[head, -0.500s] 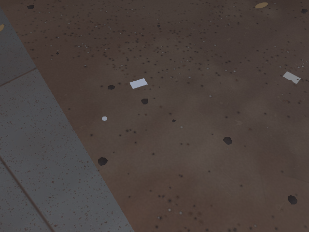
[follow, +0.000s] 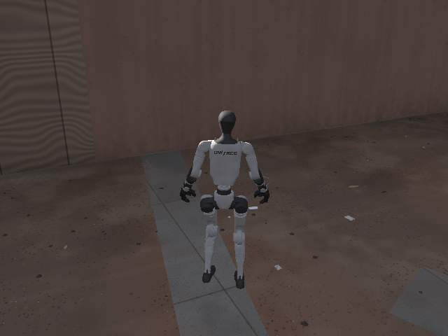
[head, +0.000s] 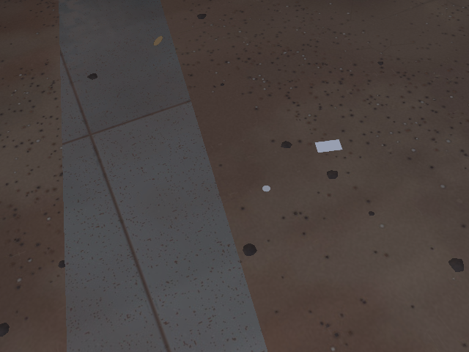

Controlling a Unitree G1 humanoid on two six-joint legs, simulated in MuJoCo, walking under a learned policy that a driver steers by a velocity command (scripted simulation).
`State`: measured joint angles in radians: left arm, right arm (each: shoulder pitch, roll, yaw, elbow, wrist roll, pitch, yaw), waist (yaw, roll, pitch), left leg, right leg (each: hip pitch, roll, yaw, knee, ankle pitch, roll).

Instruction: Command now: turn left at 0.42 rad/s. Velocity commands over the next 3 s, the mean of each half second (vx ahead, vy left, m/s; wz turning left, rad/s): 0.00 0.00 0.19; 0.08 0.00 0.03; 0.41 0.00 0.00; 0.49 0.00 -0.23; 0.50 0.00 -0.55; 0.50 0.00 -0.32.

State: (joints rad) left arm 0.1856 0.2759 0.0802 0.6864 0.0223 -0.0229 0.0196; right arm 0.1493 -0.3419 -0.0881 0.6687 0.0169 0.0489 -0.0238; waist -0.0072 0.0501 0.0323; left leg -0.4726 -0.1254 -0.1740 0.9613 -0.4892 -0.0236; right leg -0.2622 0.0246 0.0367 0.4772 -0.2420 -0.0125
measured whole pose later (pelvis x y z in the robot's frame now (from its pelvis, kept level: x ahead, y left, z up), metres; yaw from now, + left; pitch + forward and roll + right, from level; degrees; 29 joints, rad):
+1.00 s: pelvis +0.04 +0.02 +0.00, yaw +3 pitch +0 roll +1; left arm 0.26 0.27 0.05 0.91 -0.03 -0.07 0.01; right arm 0.31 -0.26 -0.05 0.87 0.02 -0.02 -0.02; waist -0.01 0.01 0.00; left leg -0.13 -0.02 -0.05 0.46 -0.33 0.03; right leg -0.30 -0.03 -0.03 0.67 -0.44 -0.05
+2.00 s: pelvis +0.54 +0.02 -0.01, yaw -6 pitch +2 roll +3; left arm 0.11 0.25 0.03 0.78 -0.02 -0.06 -0.04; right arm 0.30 -0.27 -0.05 0.94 0.01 -0.08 0.00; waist -0.07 -0.04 0.02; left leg 0.09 -0.05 0.19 0.19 -0.31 0.01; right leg -0.64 -0.10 0.01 0.63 0.02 -0.04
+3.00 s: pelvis +1.07 -0.15 +0.00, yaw -32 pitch +3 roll +2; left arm 0.06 0.26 0.03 0.61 -0.02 -0.06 -0.03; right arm 0.40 -0.29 -0.05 0.90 0.03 -0.07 0.01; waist -0.12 -0.03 0.02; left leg 0.02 -0.01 0.05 0.26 -0.32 -0.01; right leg -0.57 -0.06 0.02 0.57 -0.07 -0.03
